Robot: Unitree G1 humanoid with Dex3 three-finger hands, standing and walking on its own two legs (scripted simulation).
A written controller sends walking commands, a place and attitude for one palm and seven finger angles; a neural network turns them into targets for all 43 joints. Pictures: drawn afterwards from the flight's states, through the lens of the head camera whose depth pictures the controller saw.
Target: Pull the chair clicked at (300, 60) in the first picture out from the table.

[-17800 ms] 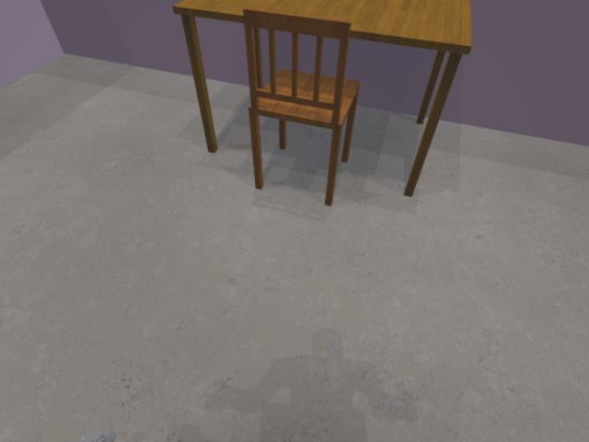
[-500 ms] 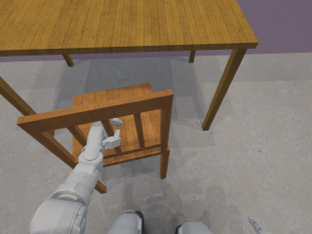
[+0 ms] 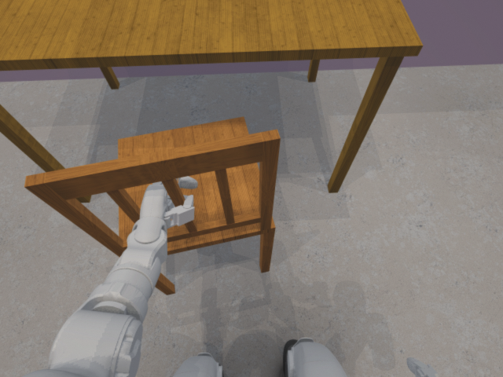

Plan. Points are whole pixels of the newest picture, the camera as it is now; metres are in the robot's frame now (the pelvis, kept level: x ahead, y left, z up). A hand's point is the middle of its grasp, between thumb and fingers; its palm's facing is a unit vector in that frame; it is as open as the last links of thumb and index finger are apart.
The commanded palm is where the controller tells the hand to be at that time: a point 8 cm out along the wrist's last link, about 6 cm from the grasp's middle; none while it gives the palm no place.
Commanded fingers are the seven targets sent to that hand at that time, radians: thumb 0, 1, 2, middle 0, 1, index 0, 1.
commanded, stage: step backward, pulling the chair out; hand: left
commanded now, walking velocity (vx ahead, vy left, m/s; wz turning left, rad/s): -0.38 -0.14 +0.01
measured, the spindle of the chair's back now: (182, 206) +0.42 +0.13 -0.09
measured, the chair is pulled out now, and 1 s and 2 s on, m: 0.18 0.30 0.51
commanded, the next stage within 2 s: stop walking, hand still on the chair in 1.88 s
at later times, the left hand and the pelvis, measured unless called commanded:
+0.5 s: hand (184, 234) +0.34 +0.11 -0.05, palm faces -0.06 -0.98 -0.17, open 5.1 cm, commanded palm +0.33 +0.16 -0.04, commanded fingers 0.00 0.90 0.90 -0.50 -1.45 -0.50 -1.45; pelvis -0.06 +0.01 +0.00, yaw +1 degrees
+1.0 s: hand (178, 278) +0.27 +0.12 -0.05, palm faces -0.08 -0.98 -0.17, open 5.1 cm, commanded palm +0.26 +0.17 -0.05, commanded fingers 0.00 0.90 0.90 -0.50 -1.45 -0.50 -1.45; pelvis -0.13 +0.02 +0.01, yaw -1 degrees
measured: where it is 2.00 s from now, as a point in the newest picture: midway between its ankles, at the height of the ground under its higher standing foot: outside the picture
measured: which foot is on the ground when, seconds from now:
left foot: down 0.00-0.68, up 0.70-0.82, down 0.84-1.00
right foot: down 0.00-0.50, up 0.52-0.60, down 0.62-0.90, up 0.92-1.00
